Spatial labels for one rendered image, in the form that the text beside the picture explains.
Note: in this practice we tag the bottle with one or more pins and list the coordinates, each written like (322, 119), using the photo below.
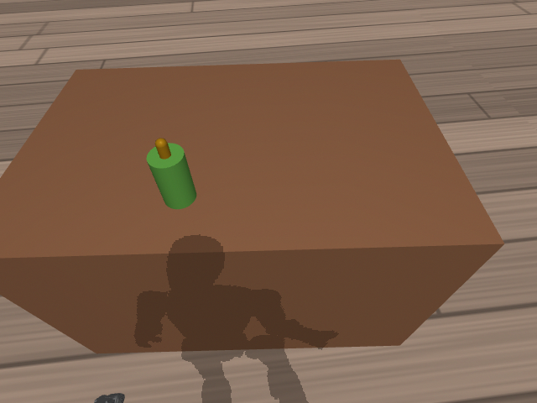
(171, 172)

